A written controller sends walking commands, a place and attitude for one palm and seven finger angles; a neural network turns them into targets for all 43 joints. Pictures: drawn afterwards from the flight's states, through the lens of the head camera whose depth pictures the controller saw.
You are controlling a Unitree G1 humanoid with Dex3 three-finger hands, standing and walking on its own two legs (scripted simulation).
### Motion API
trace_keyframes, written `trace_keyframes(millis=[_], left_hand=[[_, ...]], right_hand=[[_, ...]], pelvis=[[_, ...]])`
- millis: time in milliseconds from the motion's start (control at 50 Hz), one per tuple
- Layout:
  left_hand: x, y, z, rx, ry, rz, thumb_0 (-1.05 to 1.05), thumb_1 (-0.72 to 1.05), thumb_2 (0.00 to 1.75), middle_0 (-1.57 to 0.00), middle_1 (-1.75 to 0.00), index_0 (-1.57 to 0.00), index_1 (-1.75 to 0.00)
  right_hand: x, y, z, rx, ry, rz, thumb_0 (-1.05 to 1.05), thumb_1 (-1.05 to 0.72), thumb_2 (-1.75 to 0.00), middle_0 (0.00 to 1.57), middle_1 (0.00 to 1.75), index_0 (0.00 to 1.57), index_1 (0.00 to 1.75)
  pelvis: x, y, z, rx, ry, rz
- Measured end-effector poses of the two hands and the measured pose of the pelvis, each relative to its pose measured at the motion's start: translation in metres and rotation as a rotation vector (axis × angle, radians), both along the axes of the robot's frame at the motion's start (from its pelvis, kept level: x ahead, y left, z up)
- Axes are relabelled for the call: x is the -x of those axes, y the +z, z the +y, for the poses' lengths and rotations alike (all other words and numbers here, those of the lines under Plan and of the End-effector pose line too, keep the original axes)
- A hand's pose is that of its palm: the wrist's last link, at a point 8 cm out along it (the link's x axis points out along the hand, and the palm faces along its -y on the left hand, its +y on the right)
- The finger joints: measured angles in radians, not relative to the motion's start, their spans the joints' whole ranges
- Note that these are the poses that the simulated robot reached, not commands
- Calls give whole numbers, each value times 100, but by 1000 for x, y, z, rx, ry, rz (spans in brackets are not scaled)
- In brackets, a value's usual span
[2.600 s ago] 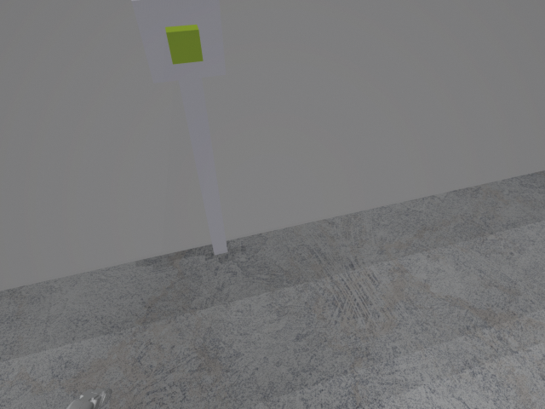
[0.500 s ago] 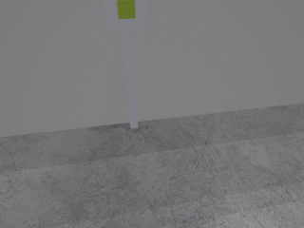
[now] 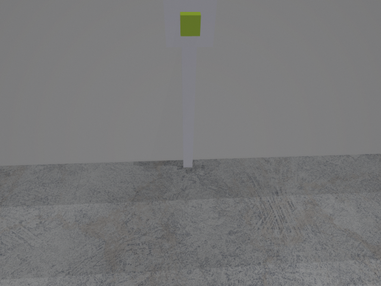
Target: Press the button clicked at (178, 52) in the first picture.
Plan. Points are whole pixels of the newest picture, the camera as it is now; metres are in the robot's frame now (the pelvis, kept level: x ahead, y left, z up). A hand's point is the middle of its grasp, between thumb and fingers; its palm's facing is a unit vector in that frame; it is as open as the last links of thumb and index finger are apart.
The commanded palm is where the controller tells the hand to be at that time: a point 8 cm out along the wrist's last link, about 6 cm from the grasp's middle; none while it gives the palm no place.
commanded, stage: take the last steps up to it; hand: left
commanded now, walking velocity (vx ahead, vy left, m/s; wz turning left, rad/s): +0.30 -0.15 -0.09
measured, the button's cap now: (190, 23) +0.90 +0.03 +0.15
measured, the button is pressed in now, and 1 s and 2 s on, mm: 0 0 0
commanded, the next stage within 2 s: come to a stop and stand still in 1.10 s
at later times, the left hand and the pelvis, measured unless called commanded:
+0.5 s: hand out of the picture -0.05 +0.09 -0.17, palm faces +0.16 -0.98 -0.09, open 7.4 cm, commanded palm none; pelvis +0.10 -0.03 -0.01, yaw +2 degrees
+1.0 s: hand (167, 192) +0.42 +0.09 -0.18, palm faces -0.08 -0.97 -0.24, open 7.4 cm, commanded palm none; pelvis +0.30 -0.11 -0.03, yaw -3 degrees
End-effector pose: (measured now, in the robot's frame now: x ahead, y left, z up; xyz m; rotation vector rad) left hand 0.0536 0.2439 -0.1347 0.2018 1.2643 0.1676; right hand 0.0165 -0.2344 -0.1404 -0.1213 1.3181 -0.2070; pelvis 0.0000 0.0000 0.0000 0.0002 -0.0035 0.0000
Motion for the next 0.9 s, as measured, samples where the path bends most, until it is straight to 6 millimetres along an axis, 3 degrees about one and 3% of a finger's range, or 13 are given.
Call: trace_keyframes(millis=[100,240,340,420,520,580,660,780,900], left_hand=[[26,0,-30,-4,20,-2,0,91,90,-19,-30,-20,-30],[86,1,-71,58,101,158,0,91,90,-20,-30,-20,-30],[108,-2,-94,110,154,268,0,91,90,-20,-30,-20,-30],[113,-4,-106,150,193,345,0,91,90,-20,-30,-20,-30],[101,-15,-104,195,213,441,0,91,90,-20,-30,-20,-30],[72,-22,-92,206,162,466,0,91,90,-20,-30,-20,-30],[-10,-25,-64,163,79,361,1,91,90,-20,-30,-20,-30],[-162,-21,-43,92,19,64,0,91,90,-19,-30,-19,-30],[-289,-9,-69,50,-77,-69,0,92,90,-19,-30,-19,-30]], right_hand=[[1,-15,-20,-35,-2,2,1,-90,-89,20,30,20,30],[-14,-4,-41,-43,8,11,1,-90,-89,20,30,20,30],[-34,-5,-45,-21,29,62,1,-91,-89,19,30,20,30],[-71,-7,-37,-11,66,76,1,-91,-89,19,29,20,30],[-145,-11,-14,5,103,-21,1,-91,-89,19,30,20,30],[-178,-7,-4,11,70,-117,1,-91,-89,20,30,20,30],[-191,9,-15,56,-15,-166,-1,-95,-89,20,30,20,30],[-175,13,-37,66,-31,-15,-1,-94,-89,20,30,20,30],[-157,-4,-54,-5,-106,166,0,-92,-89,20,30,20,30]], pelvis=[[-3,-5,-23,-23,-1,-11],[-23,4,-40,-20,12,-8],[-44,1,-42,8,36,9],[-67,-4,-37,20,37,25],[-105,-16,-25,23,20,30],[-126,-18,-20,4,-23,11],[-155,-7,-21,12,-40,-6],[-199,-1,-38,15,-40,-10],[-250,-9,-69,-2,-46,-5]])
